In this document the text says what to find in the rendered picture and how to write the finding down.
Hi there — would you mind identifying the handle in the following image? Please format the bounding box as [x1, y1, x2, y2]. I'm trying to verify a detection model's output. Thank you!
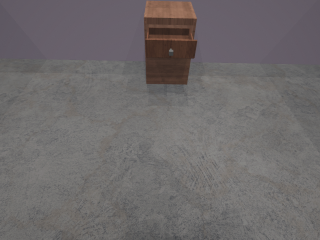
[169, 48, 174, 56]

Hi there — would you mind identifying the drawer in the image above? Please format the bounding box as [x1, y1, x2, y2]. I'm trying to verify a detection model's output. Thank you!
[145, 27, 197, 59]

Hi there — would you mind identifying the cabinet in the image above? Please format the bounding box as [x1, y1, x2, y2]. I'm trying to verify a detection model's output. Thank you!
[144, 0, 197, 85]

